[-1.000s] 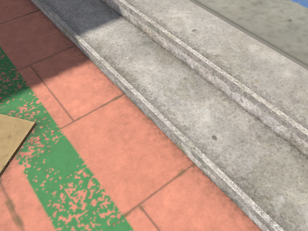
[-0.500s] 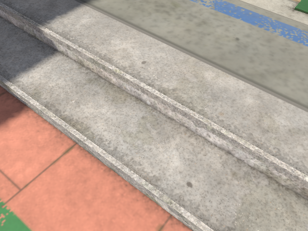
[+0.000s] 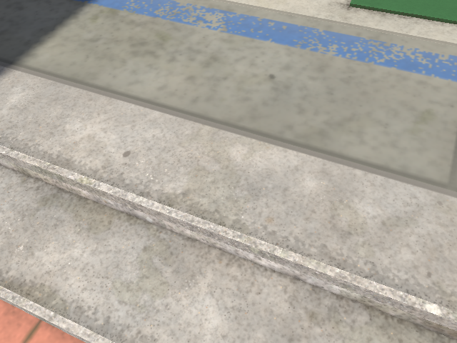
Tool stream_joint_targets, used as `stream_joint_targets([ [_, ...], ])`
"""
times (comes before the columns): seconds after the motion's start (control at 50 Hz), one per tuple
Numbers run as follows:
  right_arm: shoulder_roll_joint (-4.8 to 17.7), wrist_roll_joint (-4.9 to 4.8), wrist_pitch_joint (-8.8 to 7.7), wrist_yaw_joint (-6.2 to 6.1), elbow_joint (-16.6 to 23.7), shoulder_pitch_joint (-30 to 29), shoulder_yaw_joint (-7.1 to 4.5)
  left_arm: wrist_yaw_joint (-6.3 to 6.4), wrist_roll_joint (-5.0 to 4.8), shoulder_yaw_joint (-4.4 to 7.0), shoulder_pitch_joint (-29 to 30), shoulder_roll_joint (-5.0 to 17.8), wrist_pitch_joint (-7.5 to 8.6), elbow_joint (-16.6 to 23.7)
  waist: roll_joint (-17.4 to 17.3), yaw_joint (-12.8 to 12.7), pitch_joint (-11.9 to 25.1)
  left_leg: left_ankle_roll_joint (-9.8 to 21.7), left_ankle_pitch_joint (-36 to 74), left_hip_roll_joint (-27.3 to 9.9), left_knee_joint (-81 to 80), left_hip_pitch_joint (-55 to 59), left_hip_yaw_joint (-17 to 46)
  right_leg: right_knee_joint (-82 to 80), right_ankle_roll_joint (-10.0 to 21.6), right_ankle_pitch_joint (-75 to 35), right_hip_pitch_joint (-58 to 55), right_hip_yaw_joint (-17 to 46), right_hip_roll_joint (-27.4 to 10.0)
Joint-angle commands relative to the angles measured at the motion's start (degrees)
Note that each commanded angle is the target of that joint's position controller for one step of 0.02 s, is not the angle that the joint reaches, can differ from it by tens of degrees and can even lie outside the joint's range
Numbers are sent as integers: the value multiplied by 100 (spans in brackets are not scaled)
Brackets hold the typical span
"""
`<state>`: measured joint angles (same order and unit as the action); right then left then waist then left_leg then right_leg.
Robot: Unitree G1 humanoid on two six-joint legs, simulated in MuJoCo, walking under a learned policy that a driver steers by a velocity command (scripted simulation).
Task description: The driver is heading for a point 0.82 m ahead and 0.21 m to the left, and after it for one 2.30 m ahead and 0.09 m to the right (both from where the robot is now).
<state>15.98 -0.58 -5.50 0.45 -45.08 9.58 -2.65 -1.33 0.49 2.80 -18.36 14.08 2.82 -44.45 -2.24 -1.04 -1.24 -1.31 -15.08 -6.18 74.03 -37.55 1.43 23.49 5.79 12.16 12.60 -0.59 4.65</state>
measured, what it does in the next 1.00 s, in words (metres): climbs, turning left: left foot 0.13 m higher, then right foot 0.13 m higher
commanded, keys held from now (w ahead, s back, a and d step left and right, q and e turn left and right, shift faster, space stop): w+q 0.72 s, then w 0.22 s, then e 0.06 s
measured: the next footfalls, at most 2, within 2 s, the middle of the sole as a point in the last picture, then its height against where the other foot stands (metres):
left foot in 0.38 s outside the picture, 0.13 m higher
right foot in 0.94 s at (211, 195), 0.13 m higher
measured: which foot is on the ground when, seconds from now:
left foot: up 0.00-0.36, down 0.38-0.94, up 0.96-1.00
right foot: down 0.00-0.40, up 0.42-0.92, down 0.94-1.00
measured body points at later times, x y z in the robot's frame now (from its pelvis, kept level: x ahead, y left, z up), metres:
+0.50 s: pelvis +0.31 +0.09 +0.05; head +0.34 +0.07 +0.50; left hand +0.33 +0.36 -0.06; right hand +0.53 -0.12 -0.04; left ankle +0.40 +0.15 -0.61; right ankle +0.14 -0.09 -0.48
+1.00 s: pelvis +0.63 +0.13 +0.16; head +0.63 +0.15 +0.61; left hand +0.73 +0.40 +0.09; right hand +0.73 -0.09 +0.03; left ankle +0.42 +0.15 -0.52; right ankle +0.77 +0.11 -0.47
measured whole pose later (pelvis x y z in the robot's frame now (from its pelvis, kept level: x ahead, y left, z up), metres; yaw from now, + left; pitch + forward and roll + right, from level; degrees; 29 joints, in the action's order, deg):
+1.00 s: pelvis +0.63 +0.13 +0.16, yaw +27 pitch +3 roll -2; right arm 10.9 0.1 -0.8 -0.4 -50.9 24.5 -0.4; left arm -1.3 2.0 -3.2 -6.4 9.1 6.3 -33.1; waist -0.5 -0.9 1.8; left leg 5.3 -10.3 6.5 48.6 -8.1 12.1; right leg 65.1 5.7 21.5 46.2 -8.3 0.4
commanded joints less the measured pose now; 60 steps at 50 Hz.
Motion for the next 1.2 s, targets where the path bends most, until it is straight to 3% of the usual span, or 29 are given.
stream_joint_targets([
  [0.02, 198, -1, 125, 25, 18, 515, -89, 87, 39, 146, -191, 673, 120, 140, 566, 153, 219, -87, 631, -132, 395, -832, -100, -1031, 805, -2913, -566, 932, -1564],
  [0.14, -372, -247, 272, -69, 326, -157, 72, 208, 108, -10, -1369, 313, -50, -624, 838, -243, -593, -78, -668, 379, 3619, -4378, 598, -932, 840, -1448, -1826, 850, -2176],
  [0.22, -622, -94, 139, 21, 866, -703, 307, 284, 145, -134, -1368, 113, -133, -862, 418, -119, -858, 140, -636, 482, 3823, -5279, 322, -693, 325, -1626, -1648, 336, -2029],
  [0.28, -716, -2, 57, 150, 1843, -1772, 535, 581, 52, -182, -1559, 322, -165, -998, 471, -172, -602, 100, -21, 195, 2083, -4201, -754, -1448, 26, -2118, -813, -29, -1888],
  [0.3, -560, 23, 71, 244, 1890, -1665, 537, 628, 37, -139, -1441, 529, -149, -906, 291, -121, -303, 188, 531, 229, 859, -2509, -1272, -1913, 70, -2715, -92, -317, -1775],
  [0.32, -500, -107, 95, 236, 1897, -1551, 489, 631, -86, -149, -1133, 739, -33, -845, 384, 106, 172, 478, 696, 599, -18, -189, -1723, -2094, 136, -5692, 661, -529, -1716],
  [0.34, -337, -82, 45, 222, 1896, -1028, 357, 596, -166, -60, -1208, 1243, 77, -817, 1188, 478, 804, 589, 254, 1055, 10, 960, -1913, -1300, 237, -9219, 115, -526, -1943],
  [0.38, 502, -37, 129, 237, 1561, 548, 7, 499, -85, 67, -657, 1706, -22, -723, 1973, 1482, 1712, 1068, -68, 1381, -1764, 1579, -1248, 860, 113, -11433, -1913, -507, -2034],
  [0.4, 1035, 7, 196, 272, 1300, 1206, -192, 543, -40, 84, -550, 1613, 24, -469, 1526, 1728, 2045, 1337, 315, 1157, -2532, 3006, 376, 2468, -24, -9795, -1043, -194, -1811],
  [0.42, 1629, 65, 200, 196, 999, 1408, -275, 255, 157, -248, -1018, 253, 227, -100, -1982, 734, 2930, 2557, 523, -793, -4129, 5145, 4461, 5534, -453, -243, 1573, 204, 60],
  [0.44, 968, 323, 267, -11, 888, 1944, -150, -69, 159, -49, -932, 796, 538, -379, -1139, 1056, 3851, 2402, 26, -966, -5242, 5442, 5982, 7170, -109, 344, 1794, 1600, 167],
  [0.46, 665, 195, 199, -23, 606, 2037, -95, -154, -60, 13, -105, 688, 551, -28, -561, 1032, 2577, 1999, -332, -863, -5447, 4693, 5398, 7971, -45, 479, 2545, 1347, 120],
  [0.48, 345, -2, 116, 74, 353, 1760, 7, -127, -21, -170, 740, 225, 579, 508, 330, 746, 1219, 1720, -253, -583, -5319, 3548, 4682, 8589, 44, 676, 3163, 1072, 6],
  [0.5, -11, 45, 68, 126, 202, 1380, 128, -137, -1, -294, 1062, -159, 541, 773, 842, 269, 488, 1577, -180, -352, -5140, 2500, 3666, 8823, 178, 757, 3538, 890, -223],
  [0.52, -311, 179, 30, 166, 188, 987, 217, -148, 4, -405, 774, -333, 449, 891, 742, -167, 292, 1394, 36, -41, -5137, 1635, 2867, 9128, 326, 616, 3308, 908, -454],
  [0.56, -213, 21, 25, 227, 268, 375, 179, -42, -71, -508, 365, -294, 322, 985, 647, -634, -76, 1397, 432, 420, -5399, 1060, 1605, 8160, 211, 356, 3593, 727, -769],
  [0.62, 24, 9, -110, 245, 311, 420, 162, 102, 120, -435, 642, 157, 261, 1127, 319, -604, 93, 1344, 1759, 652, -5648, 699, 1181, 6726, -100, -429, 3405, 253, -924],
  [0.7, 56, 41, 102, 149, -75, 1726, 224, 133, -8, -632, 1306, -538, 218, 1537, -227, -89, 272, 1405, 960, 172, -5138, 2488, 2141, 9507, -385, 503, 6159, 157, -820],
  [0.78, -185, -32, 433, -51, -351, 2324, 270, 66, 153, -849, 2925, -881, 387, 2256, -252, 496, 48, 1220, 581, 202, -5524, 2753, 2392, 7833, -636, 100, 6608, -393, -855],
  [0.86, 131, -102, 530, -279, -236, 2020, 141, -1, 100, -790, 2967, -592, 488, 2390, -568, 361, 325, 1473, 3045, -207, -6521, 2872, 1806, 5036, -529, 314, 4315, -936, -827],
  [0.9, 364, 19, 488, -234, -183, 1834, 106, 13, 58, -536, 1995, -184, 526, 2140, -1062, -169, 994, 1366, 7433, -206, -5762, 3194, 1383, 4519, -174, 781, 2444, -1293, -152],
  [0.94, 587, 96, 383, -247, -97, 1269, 49, -23, -63, -234, 338, 508, 460, 1714, -1271, -1015, 1614, 1223, 9686, -293, -3925, 3786, 1190, 3293, 347, 796, 1145, -198, -287],
  [0.96, 356, 30, 312, -163, 46, 1317, 24, -45, 149, -118, -569, 817, 435, 1211, 171, -972, 2396, 1089, 8432, 300, -2371, 2573, 960, 2546, 831, 804, -539, 1499, -956],
  [0.98, -102, 45, 233, -40, 82, 1513, 106, 29, 315, -14, -1138, 1090, 328, 887, 2622, -882, 2652, 600, 1867, 1585, -96, 1162, 1092, 239, 1709, 50, -1646, 4562, -2104],
  [1.0, -14, 191, 190, 110, 73, 1719, 66, 174, 166, -93, -461, 606, 282, 855, 2362, -465, 2015, 416, -15, 1773, 1612, 450, 1514, -270, 1752, -190, -1057, 5636, -2342],
  [1.02, 29, 77, 182, 185, 250, 1402, 52, 196, -38, -180, 178, 273, 267, 793, 1291, -106, 703, 378, -348, 1495, 2004, -10, 1239, -194, 1445, -181, 49, 4767, -2207],
  [1.06, 6, 91, 196, 160, 685, 670, 115, 157, -42, -231, 358, -62, 290, 558, -203, 224, 97, 560, -71, 870, 1548, -32, 762, 22, 909, -600, 1082, 2752, -1647],
  [1.1, -48, 10, 224, 114, 771, 779, 135, 138, -8, -228, 412, -260, 353, 391, -24, 470, 140, 578, 22, 556, 870, 116, 609, -167, 796, -1129, 1130, 1807, -1229],
  [1.2, 26, 91, 207, -94, 927, 230, 85, 310, -76, -51, -373, 306, 299, 200, 366, 254, 404, 238, 424, 485, -216, -409, 260, -790, 958, -2299, 36, 1413, -1209],
])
